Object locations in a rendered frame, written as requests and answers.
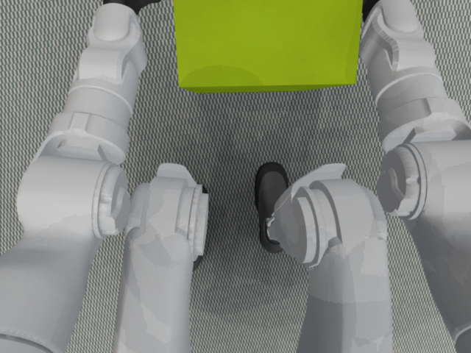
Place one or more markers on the right robot upper arm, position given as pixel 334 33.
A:
pixel 428 185

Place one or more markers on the carton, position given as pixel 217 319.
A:
pixel 246 46

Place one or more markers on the robot right hand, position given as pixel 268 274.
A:
pixel 367 6

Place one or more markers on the right robot forearm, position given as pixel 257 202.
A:
pixel 407 88

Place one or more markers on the left robot forearm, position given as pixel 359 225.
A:
pixel 101 99

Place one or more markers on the robot right foot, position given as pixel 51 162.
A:
pixel 271 182

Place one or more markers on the left robot upper arm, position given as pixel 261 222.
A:
pixel 67 207

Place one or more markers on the robot left thigh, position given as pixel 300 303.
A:
pixel 154 295

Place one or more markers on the robot left hand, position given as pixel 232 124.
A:
pixel 136 5

